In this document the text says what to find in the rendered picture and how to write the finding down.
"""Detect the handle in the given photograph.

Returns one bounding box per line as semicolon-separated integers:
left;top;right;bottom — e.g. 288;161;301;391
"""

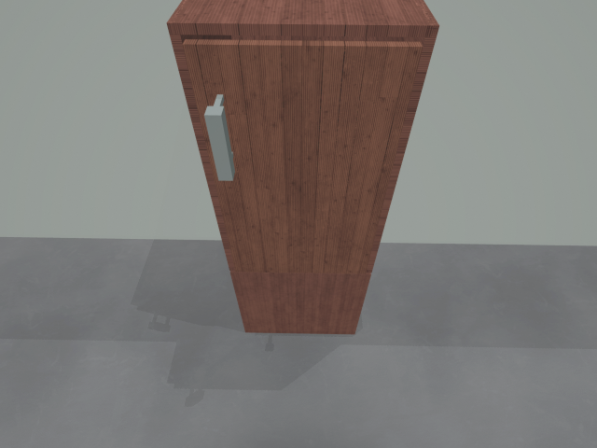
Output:
204;94;235;181

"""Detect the cupboard door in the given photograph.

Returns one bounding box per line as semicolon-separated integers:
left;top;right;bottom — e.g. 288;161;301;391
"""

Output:
182;39;423;274

